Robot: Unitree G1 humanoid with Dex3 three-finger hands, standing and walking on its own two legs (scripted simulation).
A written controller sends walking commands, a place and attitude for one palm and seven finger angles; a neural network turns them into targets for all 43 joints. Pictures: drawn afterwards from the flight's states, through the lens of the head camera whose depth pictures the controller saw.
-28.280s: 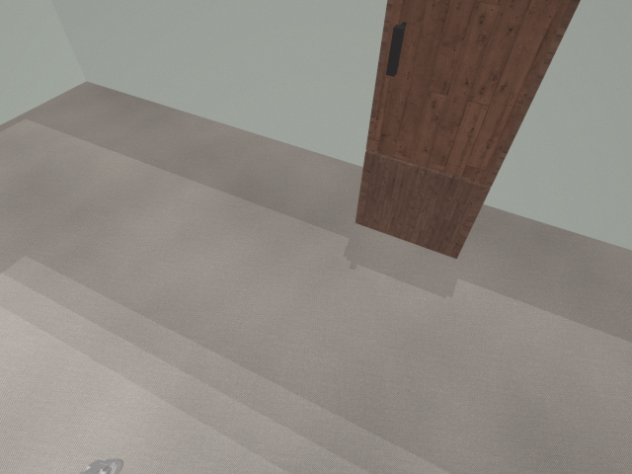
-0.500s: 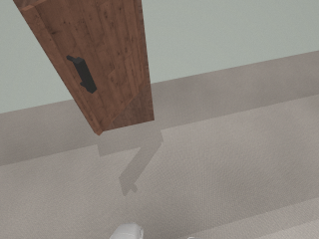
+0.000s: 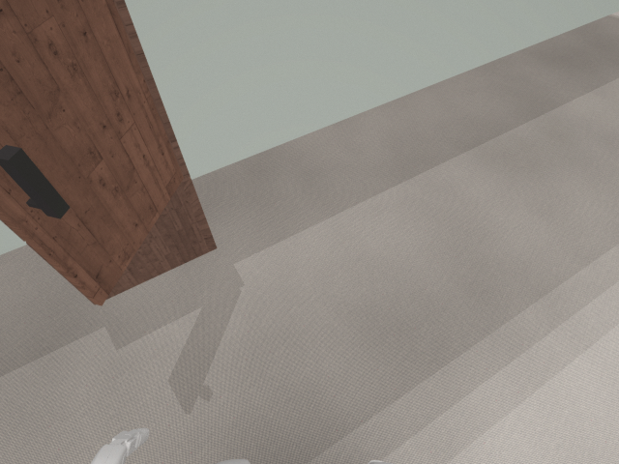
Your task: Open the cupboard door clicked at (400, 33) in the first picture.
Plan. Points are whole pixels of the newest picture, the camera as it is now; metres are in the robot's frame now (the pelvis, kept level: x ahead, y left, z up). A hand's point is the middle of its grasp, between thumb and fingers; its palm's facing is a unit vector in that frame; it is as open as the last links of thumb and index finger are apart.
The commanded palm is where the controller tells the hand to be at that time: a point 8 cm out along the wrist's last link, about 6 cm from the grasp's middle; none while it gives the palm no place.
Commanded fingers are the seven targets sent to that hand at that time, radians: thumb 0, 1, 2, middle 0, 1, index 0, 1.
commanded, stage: walk to a spot facing it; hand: left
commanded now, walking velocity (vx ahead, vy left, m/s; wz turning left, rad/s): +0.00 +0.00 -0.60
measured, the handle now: (23, 182) +0.47 +0.48 +0.05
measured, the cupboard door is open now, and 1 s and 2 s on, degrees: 44 44 44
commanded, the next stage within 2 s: turn to face it in 1.76 s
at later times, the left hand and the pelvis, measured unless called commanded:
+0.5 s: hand (233, 416) +0.19 +0.13 -0.15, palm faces -0.31 -0.92 -0.24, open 7.4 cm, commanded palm none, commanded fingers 0.00 0.90 0.90 -0.20 -0.30 -0.20 -0.30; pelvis +0.02 -0.04 +0.00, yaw -19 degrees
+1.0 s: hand (341, 308) +0.37 -0.02 -0.13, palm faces -0.61 -0.77 -0.19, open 7.4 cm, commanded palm none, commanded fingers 0.00 0.90 0.90 -0.20 -0.30 -0.20 -0.30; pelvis +0.16 -0.11 +0.02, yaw -37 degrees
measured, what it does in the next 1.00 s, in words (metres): walks ahead, turning right: left foot, then right foot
